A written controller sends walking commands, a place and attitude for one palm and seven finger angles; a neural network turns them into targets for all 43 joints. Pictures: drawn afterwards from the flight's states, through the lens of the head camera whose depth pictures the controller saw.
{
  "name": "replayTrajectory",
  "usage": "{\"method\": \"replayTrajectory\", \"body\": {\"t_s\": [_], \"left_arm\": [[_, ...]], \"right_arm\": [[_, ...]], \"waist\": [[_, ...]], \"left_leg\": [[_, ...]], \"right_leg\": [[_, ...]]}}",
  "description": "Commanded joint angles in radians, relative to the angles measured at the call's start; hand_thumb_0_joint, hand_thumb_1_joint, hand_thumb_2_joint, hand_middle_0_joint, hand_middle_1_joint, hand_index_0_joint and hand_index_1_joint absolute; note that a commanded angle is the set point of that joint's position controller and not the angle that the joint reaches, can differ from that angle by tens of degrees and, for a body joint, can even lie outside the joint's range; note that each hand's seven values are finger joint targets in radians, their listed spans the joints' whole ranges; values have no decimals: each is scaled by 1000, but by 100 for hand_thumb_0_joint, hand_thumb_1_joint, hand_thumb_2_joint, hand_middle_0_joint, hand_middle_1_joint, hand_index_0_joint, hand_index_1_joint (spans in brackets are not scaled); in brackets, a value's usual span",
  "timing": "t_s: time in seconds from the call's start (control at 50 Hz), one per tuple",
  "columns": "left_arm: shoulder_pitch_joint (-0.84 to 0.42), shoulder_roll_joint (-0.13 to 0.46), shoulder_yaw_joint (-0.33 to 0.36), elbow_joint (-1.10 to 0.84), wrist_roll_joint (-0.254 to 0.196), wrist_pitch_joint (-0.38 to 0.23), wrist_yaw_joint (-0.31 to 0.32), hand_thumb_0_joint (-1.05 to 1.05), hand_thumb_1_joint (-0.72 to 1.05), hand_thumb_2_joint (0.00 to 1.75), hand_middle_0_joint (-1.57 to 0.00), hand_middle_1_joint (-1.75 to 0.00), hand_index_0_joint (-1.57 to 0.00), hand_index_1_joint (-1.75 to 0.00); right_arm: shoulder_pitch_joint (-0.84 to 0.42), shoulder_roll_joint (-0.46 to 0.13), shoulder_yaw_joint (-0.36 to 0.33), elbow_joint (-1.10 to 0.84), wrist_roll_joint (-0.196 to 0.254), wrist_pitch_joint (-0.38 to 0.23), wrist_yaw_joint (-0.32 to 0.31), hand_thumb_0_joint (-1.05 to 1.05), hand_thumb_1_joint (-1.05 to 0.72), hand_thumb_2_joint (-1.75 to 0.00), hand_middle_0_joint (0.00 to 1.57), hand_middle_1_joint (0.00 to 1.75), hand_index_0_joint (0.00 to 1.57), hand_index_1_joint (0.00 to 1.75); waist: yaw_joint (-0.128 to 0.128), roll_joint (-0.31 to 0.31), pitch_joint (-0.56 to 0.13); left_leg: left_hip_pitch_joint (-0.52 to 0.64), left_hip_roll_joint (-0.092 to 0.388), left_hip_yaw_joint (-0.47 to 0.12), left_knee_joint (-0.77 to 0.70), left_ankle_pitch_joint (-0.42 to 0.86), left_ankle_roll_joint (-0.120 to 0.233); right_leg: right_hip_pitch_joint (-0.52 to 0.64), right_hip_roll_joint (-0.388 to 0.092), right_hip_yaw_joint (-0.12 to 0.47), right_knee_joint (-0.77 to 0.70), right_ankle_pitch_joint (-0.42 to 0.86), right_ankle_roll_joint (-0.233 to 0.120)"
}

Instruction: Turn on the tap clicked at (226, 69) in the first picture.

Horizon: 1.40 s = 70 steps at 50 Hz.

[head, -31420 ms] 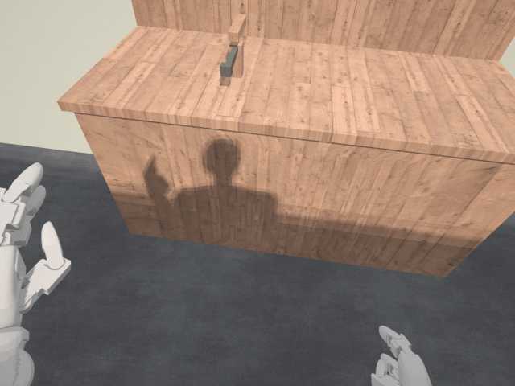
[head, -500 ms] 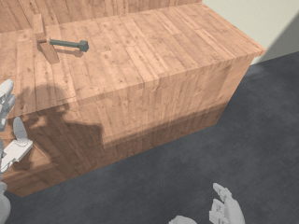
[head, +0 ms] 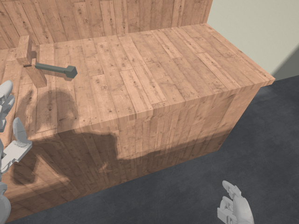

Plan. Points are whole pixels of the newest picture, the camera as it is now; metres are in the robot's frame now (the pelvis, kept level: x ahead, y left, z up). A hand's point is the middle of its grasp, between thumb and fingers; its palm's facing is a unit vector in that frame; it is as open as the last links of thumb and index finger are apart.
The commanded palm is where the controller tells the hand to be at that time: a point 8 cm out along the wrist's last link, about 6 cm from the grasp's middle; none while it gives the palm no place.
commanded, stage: come to a stop and stand still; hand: left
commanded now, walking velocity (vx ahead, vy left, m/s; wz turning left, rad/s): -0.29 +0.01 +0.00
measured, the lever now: (71, 71) +0.53 +0.30 +0.10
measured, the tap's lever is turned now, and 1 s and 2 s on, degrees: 57 57 57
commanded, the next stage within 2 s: look again from close up in 1.84 s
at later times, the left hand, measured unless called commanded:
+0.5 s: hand out of the picture +0.24 +0.30 +0.22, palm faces +0.53 -0.73 -0.44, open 7.4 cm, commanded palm +0.16 +0.29 +0.19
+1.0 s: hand out of the picture +0.20 +0.33 +0.19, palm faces +0.43 -0.84 -0.34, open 7.4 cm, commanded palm +0.15 +0.36 +0.19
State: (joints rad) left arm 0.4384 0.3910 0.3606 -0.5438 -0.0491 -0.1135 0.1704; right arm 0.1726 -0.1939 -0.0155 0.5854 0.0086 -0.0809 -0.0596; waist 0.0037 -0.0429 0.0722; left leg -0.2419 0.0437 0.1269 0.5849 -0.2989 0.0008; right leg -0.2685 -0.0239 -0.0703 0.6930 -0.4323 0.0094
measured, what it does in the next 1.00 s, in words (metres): shifts its weight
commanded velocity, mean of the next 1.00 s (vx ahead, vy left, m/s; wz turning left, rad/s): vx -0.05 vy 0.03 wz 0.00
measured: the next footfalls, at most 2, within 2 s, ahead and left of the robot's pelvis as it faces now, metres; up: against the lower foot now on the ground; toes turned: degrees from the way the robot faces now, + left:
none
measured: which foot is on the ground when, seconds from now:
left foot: down 0.00-1.00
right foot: down 0.00-1.00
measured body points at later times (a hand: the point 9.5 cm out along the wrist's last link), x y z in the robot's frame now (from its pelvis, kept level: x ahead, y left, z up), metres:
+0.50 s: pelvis +0.00 +0.01 +0.01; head +0.03 +0.02 +0.45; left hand +0.21 +0.33 +0.25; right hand +0.18 -0.22 -0.07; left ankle +0.03 +0.11 -0.73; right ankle +0.01 -0.09 -0.73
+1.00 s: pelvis -0.02 +0.08 +0.01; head +0.00 +0.10 +0.46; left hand +0.17 +0.37 +0.21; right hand +0.16 -0.13 -0.06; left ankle +0.03 +0.11 -0.73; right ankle +0.01 -0.09 -0.73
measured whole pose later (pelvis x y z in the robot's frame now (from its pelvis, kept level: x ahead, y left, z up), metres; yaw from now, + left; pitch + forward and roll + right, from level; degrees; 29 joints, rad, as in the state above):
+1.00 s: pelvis -0.02 +0.08 +0.01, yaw -1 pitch -2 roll -1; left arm 0.39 0.35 0.36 -0.52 -0.03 -0.20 0.15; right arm 0.19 -0.19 0.05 0.58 -0.04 -0.14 -0.02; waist 0.04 -0.01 0.07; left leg -0.23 -0.05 0.15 0.43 -0.18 0.10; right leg -0.22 -0.05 0.03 0.43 -0.19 0.00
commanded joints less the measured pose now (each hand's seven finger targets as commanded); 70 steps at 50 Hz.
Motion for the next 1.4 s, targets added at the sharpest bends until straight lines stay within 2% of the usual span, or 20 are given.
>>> {"method": "replayTrajectory", "body": {"t_s": [0.0, 0.02, 0.08, 0.14, 0.28, 0.34, 0.36, 0.38, 0.42, 0.44, 0.48, 0.54, 0.6, 0.66, 0.76, 0.86, 0.94, 1.04, 1.16, 1.38], "left_arm": [[-13, 130, 85, -188, 19, -62, 11, 0, 90, 90, -20, -30, -20, -30], [-9, 139, 93, -199, 15, -61, 8, 0, 90, 90, -20, -30, -20, -30], [48, 119, 85, -158, -8, -42, 5, 0, 90, 90, -20, -30, -20, -30], [61, 170, 149, -164, -8, -60, 2, 0, 90, 90, -20, -30, -20, -30], [68, 163, 140, -203, -9, -59, 11, 0, 90, 90, -20, -30, -20, -30], [91, 147, 116, -223, -13, -48, 9, 0, 90, 90, -20, -30, -20, -30], [-926, 981, 467, -488, -1, -272, 19, 0, 90, 90, -20, -30, -20, -30], [-388, 356, 367, 124, 1, -167, -8, 0, 90, 90, -20, -30, -20, -30], [-319, 331, 263, 107, -3, -165, -5, 0, 90, 90, -20, -30, -20, -30], [-271, 242, 170, 111, -3, -177, -23, 0, 90, 90, -20, -30, -20, -30], [-132, 93, 36, 97, -9, -168, -41, 0, 90, 90, -20, -30, -20, -30], [-71, 65, -17, -33, 7, -144, -47, 0, 90, 90, -20, -30, -20, -30], [-77, 130, 62, -73, 23, -141, -40, 0, 90, 90, -20, -30, -20, -30], [-192, 252, 192, -165, 33, -155, -23, 0, 90, 90, -20, -30, -20, -30], [-178, 192, 155, -228, 23, -142, -7, 0, 90, 90, -20, -30, -20, -30], [-81, 89, 71, -192, 17, -137, -11, 0, 90, 90, -20, -30, -20, -30], [-75, 49, 44, -79, 23, -116, -10, 0, 90, 90, -20, -30, -20, -30], [-160, 81, 64, -51, 30, -118, -2, 0, 90, 90, -20, -30, -20, -30], [-234, 115, 66, -187, 33, -125, 5, 0, 90, 90, -20, -30, -20, -30], [-62, 83, 74, -114, 13, -123, 1, 0, 90, 90, -20, -30, -20, -30]], "right_arm": [[-52, -118, -19, -145, 11, -76, 4, 0, -90, -90, 20, 30, 20, 30], [-63, -113, -20, -161, 14, -71, 5, 0, -90, -90, 20, 30, 20, 30], [-55, -112, -24, -172, 21, -61, 2, 0, -90, -90, 20, 30, 20, 30], [-73, -86, -2, -176, 15, -34, -1, 0, -90, -90, 20, 30, 20, 30], [-78, -97, -10, -185, 11, 6, -18, 0, -90, -90, 20, 30, 20, 30], [-76, -132, -33, -189, 22, -4, -21, 0, -90, -90, 20, 30, 20, 30], [153, -168, 118, -266, 58, -72, -72, 0, -90, -90, 20, 30, 20, 30], [18, -47, 12, -171, 30, -107, -36, 0, -90, -90, 20, 30, 20, 30], [12, -161, -6, -163, -20, -107, 3, 0, -90, -90, 20, 30, 20, 30], [40, -154, -9, -162, -13, -116, 17, 0, -90, -90, 20, 30, 20, 30], [45, -150, -4, -162, -3, -126, 48, 0, -90, -90, 20, 30, 20, 30], [-20, -160, -11, -178, -12, -135, 52, 0, -90, -90, 20, 30, 20, 30], [-63, -163, 0, -197, -20, -126, 34, 0, -90, -90, 20, 30, 20, 30], [-87, -162, 5, -211, -32, -109, 12, 0, -90, -90, 20, 30, 20, 30], [-72, -139, 14, -222, -39, -125, 9, 0, -90, -90, 20, 30, 20, 30], [-67, -157, 3, -185, -44, -141, 24, 0, -90, -90, 20, 30, 20, 30], [-65, -158, -5, -157, -38, -112, 26, 0, -90, -90, 20, 30, 20, 30], [-91, -144, 0, -156, -38, -83, 13, 0, -90, -90, 20, 30, 20, 30], [-120, -139, 6, -171, -42, -89, 11, 0, -90, -90, 20, 30, 20, 30], [-106, -133, -5, -171, -35, -66, 14, 0, -90, -90, 20, 30, 20, 30]], "waist": [[-4, 191, -171], [-9, 102, -207], [-7, -86, -211], [19, -97, -216], [3, -37, -260], [12, 64, -252], [-14, 127, -155], [29, 104, -246], [28, 60, -219], [24, 27, -240], [27, 43, -249], [22, 26, -150], [25, 49, -101], [26, 152, -90], [37, 293, -170], [25, 173, -227], [15, 97, -131], [18, 87, -104], [24, 164, -168], [14, 102, -174]], "left_leg": [[145, 162, -115, -56, 671, 32], [88, 120, -71, 1, 577, 3], [-95, 7, -44, 115, 87, -38], [-202, -4, -101, 178, -175, -18], [-28, -13, -62, -49, 150, -20], [134, 130, -156, -111, 578, 27], [101, 69, -168, -140, 452, 32], [114, 96, -134, -68, 370, 12], [23, 31, -107, -25, 274, -18], [12, 2, -101, 14, 195, -20], [22, -5, -87, -1, 157, -16], [72, 14, -100, -97, 98, 4], [15, 50, -127, -240, 32, 4], [-48, 68, -158, -349, -77, 3], [28, 96, -163, -364, 19, -22], [154, 90, -153, -289, 254, -54], [75, 117, -192, -368, 11, -60], [41, 109, -200, -399, -125, -50], [96, 74, -178, -373, -19, -57], [67, 31, -137, -264, 96, -27]], "right_leg": [[89, -21, 33, -281, 416, 0], [163, -78, 102, -268, 758, -20], [281, -210, 204, -221, 1190, -75], [326, -282, 230, -236, 1190, -89], [277, -211, 133, -180, 964, -60], [97, -100, 84, -180, 500, 7], [-15, -28, 87, -261, 147, 61], [-77, -37, 68, -239, 140, -16], [63, -104, 232, -291, 482, -73], [61, -157, 273, -304, 503, -90], [95, -169, 254, -302, 504, -94], [-44, -86, 177, -372, 207, -46], [-18, -9, 91, -351, 136, -16], [36, 25, 53, -293, 128, -9], [76, 29, 18, -218, 211, -16], [58, 24, 30, -266, 257, -21], [19, 23, 48, -261, 208, -12], [29, 18, 78, -285, 208, -11], [77, 24, 81, -295, 262, -19], [104, 3, 110, -363, 326, -31]]}}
